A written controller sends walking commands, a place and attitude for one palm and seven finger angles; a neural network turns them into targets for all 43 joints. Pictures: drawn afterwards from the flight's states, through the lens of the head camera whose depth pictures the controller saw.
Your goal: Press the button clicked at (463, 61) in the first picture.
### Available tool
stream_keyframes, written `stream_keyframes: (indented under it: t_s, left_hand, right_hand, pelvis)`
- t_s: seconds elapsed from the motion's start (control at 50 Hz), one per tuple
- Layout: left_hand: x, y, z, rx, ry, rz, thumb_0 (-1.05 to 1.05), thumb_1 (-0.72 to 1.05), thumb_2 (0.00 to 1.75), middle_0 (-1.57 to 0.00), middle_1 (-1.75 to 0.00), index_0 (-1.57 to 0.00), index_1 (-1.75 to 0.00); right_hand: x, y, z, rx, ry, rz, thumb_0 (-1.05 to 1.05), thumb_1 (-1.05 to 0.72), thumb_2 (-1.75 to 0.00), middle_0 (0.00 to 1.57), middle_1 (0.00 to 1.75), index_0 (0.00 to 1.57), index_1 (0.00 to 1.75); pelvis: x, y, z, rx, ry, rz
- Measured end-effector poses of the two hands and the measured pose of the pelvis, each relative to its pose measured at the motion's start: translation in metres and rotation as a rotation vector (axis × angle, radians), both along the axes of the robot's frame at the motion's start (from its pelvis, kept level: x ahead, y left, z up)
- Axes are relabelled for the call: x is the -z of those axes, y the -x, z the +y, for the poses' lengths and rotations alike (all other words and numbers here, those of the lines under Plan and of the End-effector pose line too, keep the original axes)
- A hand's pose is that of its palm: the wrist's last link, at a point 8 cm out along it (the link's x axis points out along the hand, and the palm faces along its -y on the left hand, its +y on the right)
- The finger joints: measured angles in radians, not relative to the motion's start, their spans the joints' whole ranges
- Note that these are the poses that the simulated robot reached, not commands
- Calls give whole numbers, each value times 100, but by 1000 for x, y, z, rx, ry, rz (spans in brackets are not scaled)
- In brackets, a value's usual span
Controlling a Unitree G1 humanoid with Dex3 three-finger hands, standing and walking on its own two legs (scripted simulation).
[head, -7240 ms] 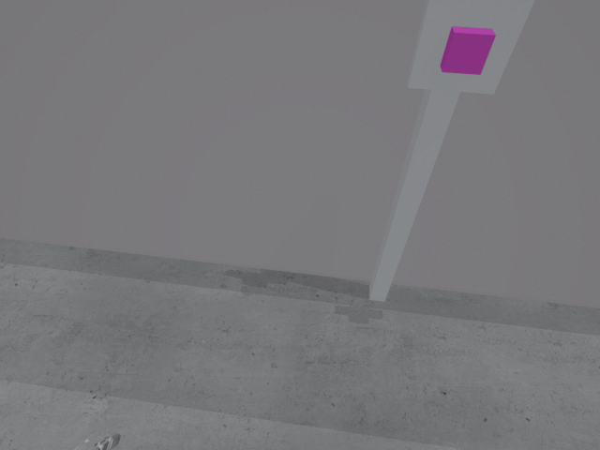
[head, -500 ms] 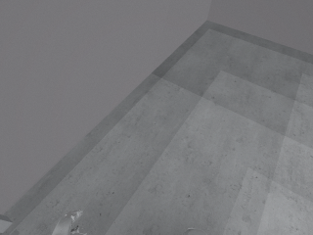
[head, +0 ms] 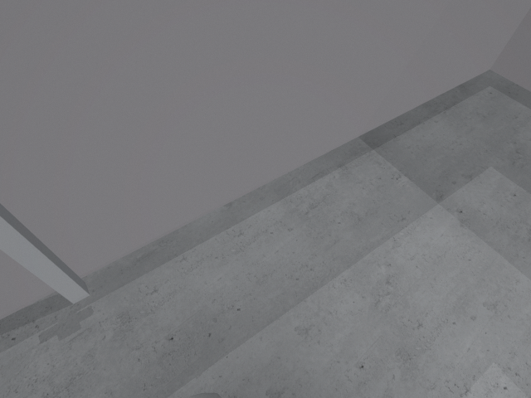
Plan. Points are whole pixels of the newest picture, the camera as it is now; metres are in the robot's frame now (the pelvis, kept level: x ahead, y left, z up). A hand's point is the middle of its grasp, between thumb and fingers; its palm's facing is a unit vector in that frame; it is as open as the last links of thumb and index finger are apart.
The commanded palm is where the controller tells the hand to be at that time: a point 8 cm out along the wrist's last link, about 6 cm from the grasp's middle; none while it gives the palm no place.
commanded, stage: turn to face it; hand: left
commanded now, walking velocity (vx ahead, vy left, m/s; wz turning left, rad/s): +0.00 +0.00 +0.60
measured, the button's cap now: out of the picture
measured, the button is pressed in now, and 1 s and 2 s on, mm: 0 0 0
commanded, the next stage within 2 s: take the last steps up to it in 1.00 s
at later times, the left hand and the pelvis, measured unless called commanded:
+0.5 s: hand out of the picture +0.09 +0.21 -0.12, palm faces +0.27 -0.92 -0.27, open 7.3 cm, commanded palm none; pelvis +0.00 -0.02 +0.01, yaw +16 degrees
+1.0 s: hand out of the picture -0.13 +0.18 -0.17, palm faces +0.56 -0.79 -0.25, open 7.3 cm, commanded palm none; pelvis -0.02 +0.00 +0.01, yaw +31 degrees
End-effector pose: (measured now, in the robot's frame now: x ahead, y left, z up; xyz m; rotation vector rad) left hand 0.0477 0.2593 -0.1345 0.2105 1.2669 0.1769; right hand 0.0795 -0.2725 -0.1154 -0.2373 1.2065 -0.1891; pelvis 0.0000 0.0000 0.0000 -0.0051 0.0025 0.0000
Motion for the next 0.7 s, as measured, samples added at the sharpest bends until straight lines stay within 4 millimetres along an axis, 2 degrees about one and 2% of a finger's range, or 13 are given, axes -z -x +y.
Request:
stream_keyframes:
  t_s: [0.04,0.1,0.22,0.36,0.44,0.5,0.56,0.7]
  left_hand:
    - [7,13,16,-40,-6,40,1,91,90,-20,-30,-21,-30]
    - [2,21,29,-84,-8,61,1,91,90,-20,-30,-20,-30]
    - [-16,10,35,-128,3,-29,1,91,90,-20,-30,-20,-30]
    - [-30,-10,23,-166,-8,-134,1,91,90,-20,-30,-20,-30]
    - [-38,-19,9,-183,-27,-185,1,91,90,-20,-30,-20,-30]
    - [-43,-18,-5,-202,-52,-222,1,91,90,-20,-30,-20,-30]
    - [-47,-4,-18,-231,-78,-233,1,91,90,-20,-30,-21,-30]
    - [-50,55,-40,-358,-77,-145,1,91,90,-20,-30,-21,-30]
  right_hand:
    - [-5,-17,10,-37,16,-39,0,-91,-90,20,30,20,30]
    - [-17,-31,23,-73,34,-69,0,-91,-90,20,30,20,30]
    - [-26,-41,43,-132,19,-62,0,-91,-90,20,30,20,30]
    - [-17,-40,46,-169,-26,-31,0,-91,-90,20,30,21,30]
    - [-5,-37,35,-185,-50,3,0,-91,-90,20,30,21,30]
    - [8,-37,22,-201,-68,27,0,-91,-90,20,30,21,30]
    - [18,-42,9,-227,-74,51,0,-91,-90,20,30,20,30]
    - [10,-60,1,-323,-67,89,0,-91,-90,20,30,20,30]
  pelvis:
    - [2,0,7,-13,-4,-1]
    - [-6,-1,14,-40,13,0]
    - [-19,-3,20,-106,25,-3]
    - [-21,-4,10,-187,14,-8]
    - [-18,-4,-4,-236,4,-6]
    - [-12,-5,-19,-276,-9,0]
    - [-10,-3,-30,-326,-10,-9]
    - [-20,-3,-39,-424,-41,-22]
